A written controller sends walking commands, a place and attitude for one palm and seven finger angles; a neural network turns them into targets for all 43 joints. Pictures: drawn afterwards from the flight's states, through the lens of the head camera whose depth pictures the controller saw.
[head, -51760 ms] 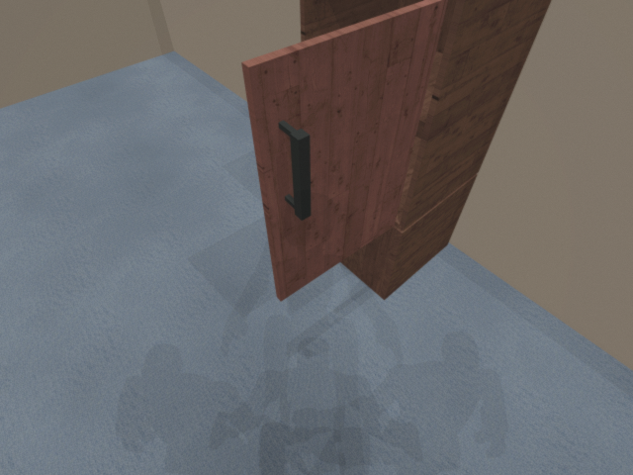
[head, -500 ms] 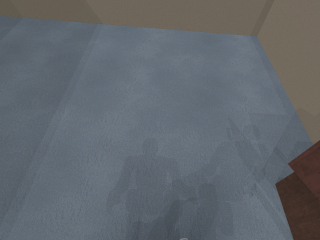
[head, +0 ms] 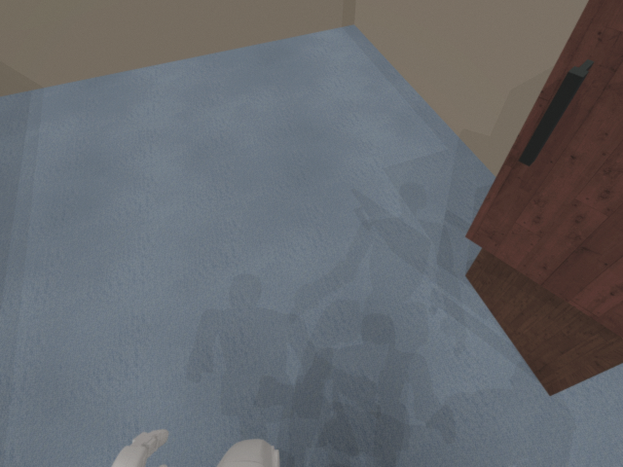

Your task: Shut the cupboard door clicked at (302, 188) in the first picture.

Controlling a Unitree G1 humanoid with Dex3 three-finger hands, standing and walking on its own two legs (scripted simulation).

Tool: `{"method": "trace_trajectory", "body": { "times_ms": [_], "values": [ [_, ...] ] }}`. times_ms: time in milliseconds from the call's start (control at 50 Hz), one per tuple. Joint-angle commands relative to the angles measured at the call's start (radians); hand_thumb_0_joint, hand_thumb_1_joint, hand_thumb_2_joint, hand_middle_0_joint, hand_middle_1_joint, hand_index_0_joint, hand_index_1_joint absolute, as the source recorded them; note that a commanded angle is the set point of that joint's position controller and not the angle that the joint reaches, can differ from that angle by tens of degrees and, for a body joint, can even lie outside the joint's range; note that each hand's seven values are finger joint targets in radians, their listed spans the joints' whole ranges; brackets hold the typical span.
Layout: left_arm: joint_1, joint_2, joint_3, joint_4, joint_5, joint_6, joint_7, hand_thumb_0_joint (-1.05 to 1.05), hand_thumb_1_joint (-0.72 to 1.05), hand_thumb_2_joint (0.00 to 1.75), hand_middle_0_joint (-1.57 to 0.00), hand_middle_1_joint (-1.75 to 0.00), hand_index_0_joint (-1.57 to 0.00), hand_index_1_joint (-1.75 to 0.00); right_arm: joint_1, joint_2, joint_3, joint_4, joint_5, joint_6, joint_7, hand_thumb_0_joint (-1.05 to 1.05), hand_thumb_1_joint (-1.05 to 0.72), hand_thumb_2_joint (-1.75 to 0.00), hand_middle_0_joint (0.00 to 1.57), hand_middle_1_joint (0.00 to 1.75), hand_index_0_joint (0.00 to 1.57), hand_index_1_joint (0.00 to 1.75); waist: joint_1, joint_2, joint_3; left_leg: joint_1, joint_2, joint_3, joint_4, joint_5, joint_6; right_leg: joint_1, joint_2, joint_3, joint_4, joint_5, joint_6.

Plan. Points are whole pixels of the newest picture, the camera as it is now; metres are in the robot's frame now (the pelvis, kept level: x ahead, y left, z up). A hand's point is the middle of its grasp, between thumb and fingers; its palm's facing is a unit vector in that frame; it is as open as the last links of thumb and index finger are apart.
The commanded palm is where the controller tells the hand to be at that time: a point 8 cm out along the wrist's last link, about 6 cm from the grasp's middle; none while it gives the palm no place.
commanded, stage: turn to face it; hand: left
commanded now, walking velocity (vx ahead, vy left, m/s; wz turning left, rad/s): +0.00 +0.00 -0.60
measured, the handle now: (554, 115) +0.63 -0.37 +0.07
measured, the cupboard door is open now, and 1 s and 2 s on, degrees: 25 25 25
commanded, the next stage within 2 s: take the last steps up to it in 1.16 s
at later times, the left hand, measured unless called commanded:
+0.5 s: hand (174, 445) +0.16 +0.22 -0.15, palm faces -0.29 -0.94 -0.20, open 7.4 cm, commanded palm none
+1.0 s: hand (218, 432) +0.18 +0.16 -0.17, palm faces -0.52 -0.83 -0.20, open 7.4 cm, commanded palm none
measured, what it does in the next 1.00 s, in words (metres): steps on the spot, turning right: left foot, then right foot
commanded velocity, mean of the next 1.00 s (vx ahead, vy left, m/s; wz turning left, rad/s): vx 0.00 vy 0.00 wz -0.53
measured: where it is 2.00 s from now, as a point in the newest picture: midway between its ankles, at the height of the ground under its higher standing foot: outside the picture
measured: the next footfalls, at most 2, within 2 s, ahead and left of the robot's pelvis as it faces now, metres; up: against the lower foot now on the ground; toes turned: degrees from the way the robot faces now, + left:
left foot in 0.22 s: +0.09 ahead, +0.14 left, +0.00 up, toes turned -5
right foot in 0.62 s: -0.03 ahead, -0.10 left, +0.00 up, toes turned -28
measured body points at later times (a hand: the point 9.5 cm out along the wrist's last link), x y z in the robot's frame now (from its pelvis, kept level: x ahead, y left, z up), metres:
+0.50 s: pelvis +0.01 +0.04 +0.02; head +0.05 +0.05 +0.46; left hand +0.18 +0.27 -0.13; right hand -0.02 -0.21 -0.12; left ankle +0.05 +0.14 -0.73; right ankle -0.06 -0.09 -0.66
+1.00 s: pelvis +0.01 +0.04 +0.00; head +0.04 +0.04 +0.45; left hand +0.21 +0.21 -0.15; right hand -0.08 -0.22 -0.13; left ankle +0.08 +0.12 -0.73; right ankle -0.06 -0.08 -0.73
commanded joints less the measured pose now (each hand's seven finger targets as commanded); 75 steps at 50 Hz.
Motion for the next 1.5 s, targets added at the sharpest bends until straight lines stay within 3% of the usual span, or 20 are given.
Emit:
{"method": "trace_trajectory", "body": {
  "times_ms": [0, 160, 200, 220, 320, 500, 560, 600, 660, 720, 900, 920, 960, 980, 1080, 1240, 1300, 1340, 1400, 1480],
  "values": [
    [0.017, 0.205, 0.053, -0.072, 0.001, -0.012, 0.018, 0.00, 0.90, 0.90, -0.20, -0.30, -0.20, -0.30, -0.010, -0.057, -0.013, -0.102, -0.003, -0.024, 0.004, 0.00, -0.90, -0.90, 0.20, 0.30, 0.20, 0.30, 0.013, -0.198, -0.133, -0.062, -0.007, -0.042, -0.012, 0.085, -0.015, 0.080, -0.238, 0.252, -0.220, 0.421, -0.172],
    [-0.020, 0.205, 0.066, -0.072, -0.004, 0.006, 0.007, 0.00, 0.90, 0.90, -0.20, -0.30, -0.20, -0.30, 0.109, -0.055, -0.009, -0.087, 0.008, -0.058, -0.009, 0.00, -0.90, -0.90, 0.20, 0.30, 0.20, 0.30, -0.035, -0.197, -0.149, 0.261, -0.068, -0.017, -0.594, 0.244, 0.008, -0.065, -0.169, 0.336, -0.110, 0.273, -0.105],
    [0.035, 0.092, 0.044, -0.101, -0.021, 0.018, -0.006, 0.00, 0.90, 0.90, -0.20, -0.30, -0.20, -0.30, 0.149, -0.217, -0.033, -0.090, -0.015, -0.075, -0.016, 0.00, -0.90, -0.90, 0.20, 0.30, 0.20, 0.30, -0.028, 0.277, -0.180, 0.418, 0.295, -0.396, -0.829, 0.306, 0.147, -0.291, 0.065, 0.107, 0.224, -0.213, 0.015],
    [-0.002, 0.126, 0.042, -0.114, -0.010, 0.017, -0.009, 0.00, 0.90, 0.90, -0.20, -0.30, -0.20, -0.30, 0.157, -0.232, -0.032, -0.099, -0.016, -0.073, -0.019, 0.00, -0.90, -0.90, 0.20, 0.30, 0.20, 0.30, -0.045, 0.255, -0.157, 0.339, 0.403, -0.472, -0.840, 0.358, 0.235, -0.288, 0.026, 0.067, 0.436, -0.333, 0.029],
    [0.015, 0.095, 0.053, -0.057, -0.007, 0.027, -0.038, 0.00, 0.90, 0.90, -0.20, -0.30, -0.20, -0.30, 0.024, -0.129, -0.005, -0.121, -0.017, -0.076, -0.027, 0.00, -0.90, -0.90, 0.20, 0.30, 0.20, 0.30, 0.020, 0.123, -0.131, 0.313, 0.225, -0.107, -0.784, 0.555, 0.193, -0.261, -0.038, 0.019, 0.587, -0.139, 0.065],
    [-0.044, 0.065, 0.034, -0.070, -0.006, 0.021, -0.036, 0.00, 0.90, 0.90, -0.20, -0.30, -0.20, -0.30, 0.103, -0.158, -0.036, -0.060, -0.016, -0.063, -0.010, 0.00, -0.90, -0.90, 0.20, 0.30, 0.20, 0.30, -0.030, 0.164, -0.158, 0.373, 0.278, 0.006, -0.709, 0.610, 0.201, -0.114, -0.025, -0.077, 0.178, -0.161, 0.044],
    [0.059, 0.100, 0.041, -0.039, -0.006, 0.008, -0.027, 0.00, 0.90, 0.90, -0.20, -0.30, -0.20, -0.30, 0.064, -0.164, -0.042, -0.064, -0.006, -0.056, -0.001, 0.00, -0.90, -0.90, 0.20, 0.30, 0.20, 0.30, 0.030, 0.101, -0.181, 0.269, 0.245, 0.082, -0.567, 0.517, 0.122, 0.109, -0.018, -0.088, -0.126, 0.083, 0.012],
    [0.141, 0.265, 0.070, -0.015, 0.009, -0.010, -0.005, 0.00, 0.90, 0.90, -0.20, -0.30, -0.20, -0.30, 0.004, -0.043, -0.018, -0.129, 0.003, -0.049, 0.010, 0.00, -0.90, -0.90, 0.20, 0.30, 0.20, 0.30, 0.082, -0.356, -0.136, -0.143, 0.026, 0.169, -0.225, -0.127, 0.006, 0.307, -0.366, 0.381, -0.281, 0.397, -0.140],
    [0.097, 0.242, 0.072, -0.015, -0.003, -0.013, 0.022, 0.00, 0.90, 0.90, -0.20, -0.30, -0.20, -0.30, -0.038, -0.072, -0.015, -0.126, 0.001, -0.030, -0.007, 0.00, -0.90, -0.90, 0.20, 0.30, 0.20, 0.30, 0.061, -0.328, -0.127, -0.227, 0.016, -0.059, 0.046, -0.053, 0.002, 0.231, -0.343, 0.383, -0.249, 0.466, -0.222],
    [-0.007, 0.188, 0.054, -0.049, -0.001, -0.013, 0.020, 0.00, 0.90, 0.90, -0.20, -0.30, -0.20, -0.30, 0.022, -0.060, -0.016, -0.085, -0.002, -0.027, 0.005, 0.00, -0.90, -0.90, 0.20, 0.30, 0.20, 0.30, -0.002, -0.222, -0.143, -0.099, 0.010, -0.042, -0.003, 0.094, -0.012, 0.126, -0.242, 0.226, -0.234, 0.371, -0.170],
    [0.001, 0.190, 0.061, -0.036, -0.003, 0.000, 0.011, 0.00, 0.90, 0.90, -0.20, -0.30, -0.20, -0.30, 0.096, -0.038, -0.006, -0.068, 0.003, -0.053, -0.008, 0.00, -0.90, -0.90, 0.20, 0.30, 0.20, 0.30, -0.016, -0.201, -0.127, 0.205, -0.068, -0.012, -0.553, 0.214, 0.015, -0.023, -0.189, 0.326, -0.164, 0.245, -0.133],
    [-0.007, 0.165, 0.055, -0.036, -0.008, 0.003, 0.010, 0.00, 0.90, 0.90, -0.20, -0.30, -0.20, -0.30, 0.138, -0.056, -0.006, -0.052, 0.004, -0.061, -0.009, 0.00, -0.90, -0.90, 0.20, 0.30, 0.20, 0.30, -0.034, -0.148, -0.147, 0.292, -0.041, -0.040, -0.674, 0.280, 0.026, -0.058, -0.146, 0.283, -0.102, 0.202, -0.090],
    [0.054, 0.071, 0.037, -0.059, -0.019, 0.009, -0.001, 0.00, 0.90, 0.90, -0.20, -0.30, -0.20, -0.30, 0.150, -0.199, -0.024, -0.064, -0.017, -0.072, -0.019, 0.00, -0.90, -0.90, 0.20, 0.30, 0.20, 0.30, -0.015, 0.251, -0.166, 0.371, 0.306, -0.392, -0.813, 0.427, 0.190, -0.228, 0.048, 0.064, 0.211, -0.220, 0.009],
    [0.014, 0.104, 0.039, -0.053, -0.004, 0.018, 0.001, 0.00, 0.90, 0.90, -0.20, -0.30, -0.20, -0.30, 0.152, -0.185, -0.023, -0.056, -0.021, -0.073, -0.026, 0.00, -0.90, -0.90, 0.20, 0.30, 0.20, 0.30, -0.039, 0.254, -0.144, 0.309, 0.348, -0.422, -0.844, 0.438, 0.227, -0.234, 0.021, 0.074, 0.403, -0.297, 0.024],
    [0.026, 0.065, 0.038, -0.008, -0.006, 0.024, -0.019, 0.00, 0.90, 0.90, -0.20, -0.30, -0.20, -0.30, 0.057, -0.110, -0.001, -0.062, -0.021, -0.070, -0.029, 0.00, -0.90, -0.90, 0.20, 0.30, 0.20, 0.30, 0.016, 0.117, -0.115, 0.293, 0.199, -0.129, -0.785, 0.590, 0.210, -0.192, -0.021, 0.019, 0.447, -0.163, 0.044],
    [0.075, 0.045, 0.022, 0.030, -0.008, 0.002, -0.007, 0.00, 0.90, 0.90, -0.20, -0.30, -0.20, -0.30, 0.106, -0.121, -0.023, 0.004, -0.008, -0.054, -0.017, 0.00, -0.90, -0.90, 0.20, 0.30, 0.20, 0.30, 0.017, 0.106, -0.177, 0.292, 0.187, -0.065, -0.647, 0.609, 0.176, 0.094, 0.004, -0.061, -0.114, 0.063, 0.016],
    [0.169, 0.214, 0.052, 0.066, 0.007, -0.011, 0.004, 0.00, 0.90, 0.90, -0.20, -0.30, -0.20, -0.30, 0.027, -0.009, -0.002, -0.048, -0.003, -0.048, 0.003, 0.00, -0.90, -0.90, 0.20, 0.30, 0.20, 0.30, 0.075, -0.319, -0.099, -0.126, -0.046, 0.094, -0.298, -0.133, 0.036, 0.262, -0.352, 0.404, -0.389, -0.114, -0.174],
    [0.165, 0.185, 0.057, 0.076, 0.004, -0.021, 0.014, 0.00, 0.90, 0.90, -0.20, -0.30, -0.20, -0.30, -0.038, -0.034, -0.009, -0.050, -0.013, -0.042, 0.004, 0.00, -0.90, -0.90, 0.20, 0.30, 0.20, 0.30, 0.078, -0.331, -0.027, -0.247, -0.030, -0.035, -0.063, -0.055, 0.049, 0.217, -0.334, 0.462, -0.432, -0.208, -0.236],
    [0.096, 0.111, 0.035, 0.064, 0.001, -0.047, 0.014, 0.00, 0.90, 0.90, -0.20, -0.30, -0.20, -0.30, 0.012, -0.028, -0.012, -0.013, -0.018, -0.057, 0.022, 0.00, -0.90, -0.90, 0.20, 0.30, 0.20, 0.30, 0.014, -0.209, -0.027, -0.154, -0.004, -0.025, -0.068, 0.099, 0.036, 0.145, -0.247, 0.243, -0.385, -0.052, -0.199],
    [0.124, 0.120, 0.037, 0.093, 0.004, -0.064, 0.009, 0.00, 0.90, 0.90, -0.20, -0.30, -0.20, -0.30, 0.021, 0.006, -0.005, -0.012, -0.016, -0.070, 0.030, 0.00, -0.90, -0.90, 0.20, 0.30, 0.20, 0.30, 0.015, -0.188, -0.029, -0.042, -0.013, 0.015, -0.283, 0.129, 0.036, 0.105, -0.234, 0.209, -0.384, -0.030, -0.203]
  ]
}}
